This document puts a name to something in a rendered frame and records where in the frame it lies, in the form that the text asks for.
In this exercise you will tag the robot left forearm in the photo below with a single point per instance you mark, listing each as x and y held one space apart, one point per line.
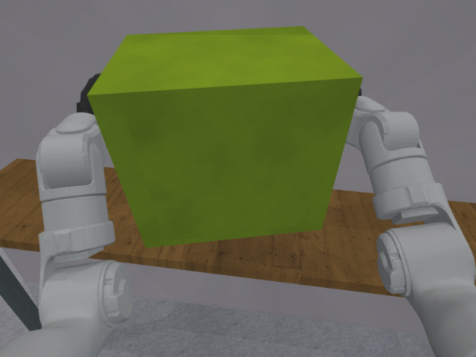
70 174

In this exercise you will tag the robot right upper arm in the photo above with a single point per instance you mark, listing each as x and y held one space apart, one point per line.
430 266

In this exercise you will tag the carton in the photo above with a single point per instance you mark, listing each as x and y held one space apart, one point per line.
225 134

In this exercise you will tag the table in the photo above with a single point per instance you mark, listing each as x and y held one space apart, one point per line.
343 255

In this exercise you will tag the left robot hand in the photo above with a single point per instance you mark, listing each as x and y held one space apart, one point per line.
84 104

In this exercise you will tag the robot left upper arm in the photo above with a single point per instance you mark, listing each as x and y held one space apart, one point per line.
80 307

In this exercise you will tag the robot right forearm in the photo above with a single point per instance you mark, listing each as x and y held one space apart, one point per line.
404 188

